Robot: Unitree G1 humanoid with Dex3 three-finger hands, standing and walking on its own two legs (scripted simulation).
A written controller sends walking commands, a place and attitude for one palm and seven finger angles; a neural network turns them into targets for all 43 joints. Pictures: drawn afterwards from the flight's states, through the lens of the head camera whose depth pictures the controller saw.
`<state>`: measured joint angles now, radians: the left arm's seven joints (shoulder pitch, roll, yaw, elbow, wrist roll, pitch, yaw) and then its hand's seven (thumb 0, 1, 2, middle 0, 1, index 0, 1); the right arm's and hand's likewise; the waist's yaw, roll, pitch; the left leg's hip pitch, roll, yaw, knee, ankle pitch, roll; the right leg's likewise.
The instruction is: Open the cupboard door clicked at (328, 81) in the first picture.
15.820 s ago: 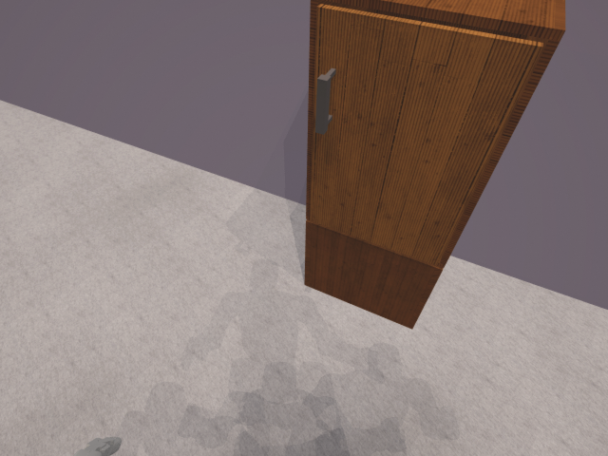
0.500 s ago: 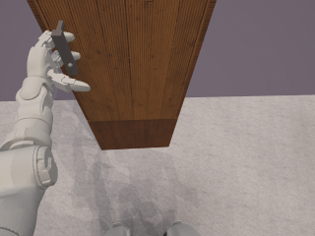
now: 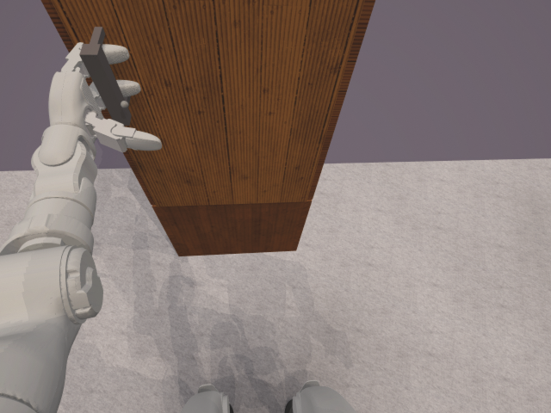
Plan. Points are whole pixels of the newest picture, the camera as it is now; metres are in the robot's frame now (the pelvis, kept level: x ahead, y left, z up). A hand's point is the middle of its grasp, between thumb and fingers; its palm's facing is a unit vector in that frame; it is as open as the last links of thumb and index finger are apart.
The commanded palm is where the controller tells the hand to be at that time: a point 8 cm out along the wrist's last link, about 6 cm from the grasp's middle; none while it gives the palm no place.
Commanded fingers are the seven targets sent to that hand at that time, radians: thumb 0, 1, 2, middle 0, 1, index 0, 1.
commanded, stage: slide the fingers in behind the handle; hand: left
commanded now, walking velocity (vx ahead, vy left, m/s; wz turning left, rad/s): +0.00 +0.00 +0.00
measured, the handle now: (111, 79) +0.58 +0.19 +0.11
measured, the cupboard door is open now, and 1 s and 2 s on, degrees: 0 1 42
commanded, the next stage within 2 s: close the thumb around the handle in 0.02 s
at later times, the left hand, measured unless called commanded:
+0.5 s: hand (125, 104) +0.52 +0.17 +0.11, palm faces -0.02 -1.00 -0.02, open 10.0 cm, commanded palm +0.50 +0.21 +0.11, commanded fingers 0.00 0.62 0.78 -0.38 -1.32 -0.38 -1.32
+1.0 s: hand (123, 106) +0.52 +0.17 +0.11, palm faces -0.02 -1.00 -0.01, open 5.5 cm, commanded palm +0.49 +0.21 +0.11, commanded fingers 0.00 0.90 0.90 -0.40 -1.35 -0.40 -1.35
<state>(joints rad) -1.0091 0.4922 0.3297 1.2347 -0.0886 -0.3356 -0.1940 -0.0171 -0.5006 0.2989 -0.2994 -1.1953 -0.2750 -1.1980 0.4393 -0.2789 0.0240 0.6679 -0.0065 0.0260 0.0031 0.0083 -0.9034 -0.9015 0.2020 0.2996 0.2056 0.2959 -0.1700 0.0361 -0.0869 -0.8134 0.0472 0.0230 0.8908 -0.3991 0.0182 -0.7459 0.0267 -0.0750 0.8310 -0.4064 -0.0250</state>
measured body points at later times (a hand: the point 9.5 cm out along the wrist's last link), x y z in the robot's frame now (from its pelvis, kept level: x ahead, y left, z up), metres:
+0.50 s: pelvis +0.01 +0.00 +0.00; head +0.11 +0.01 +0.44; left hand +0.52 +0.22 +0.12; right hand +0.01 -0.26 -0.11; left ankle +0.01 +0.11 -0.69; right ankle -0.01 -0.11 -0.69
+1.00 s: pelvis +0.01 +0.01 +0.00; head +0.11 +0.01 +0.44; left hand +0.51 +0.22 +0.12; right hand +0.00 -0.26 -0.11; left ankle +0.01 +0.11 -0.69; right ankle -0.01 -0.11 -0.69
